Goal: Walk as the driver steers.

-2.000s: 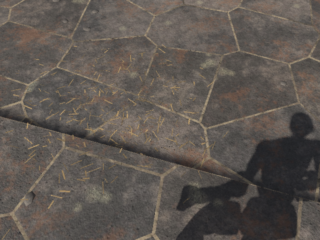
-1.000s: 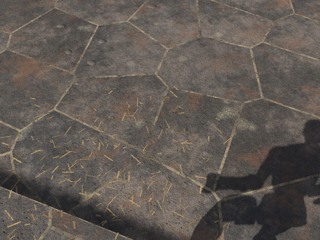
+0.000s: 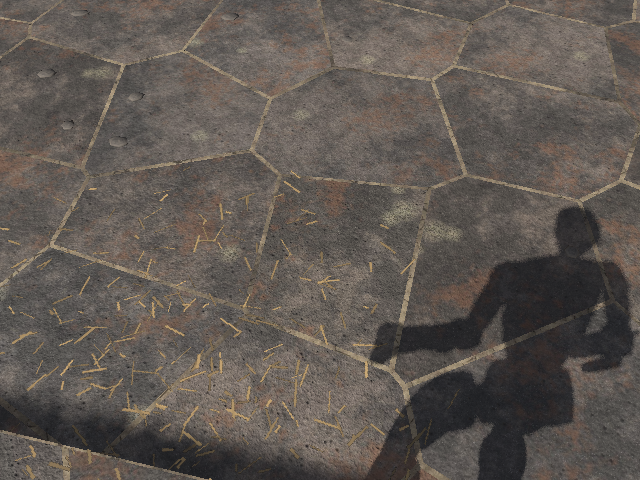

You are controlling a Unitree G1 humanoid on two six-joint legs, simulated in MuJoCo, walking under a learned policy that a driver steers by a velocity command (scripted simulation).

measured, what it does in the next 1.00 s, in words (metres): walks ahead, turning left: right foot, then left foot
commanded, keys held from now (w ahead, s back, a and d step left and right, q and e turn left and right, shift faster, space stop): w+e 0.14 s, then w+q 0.40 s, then q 0.46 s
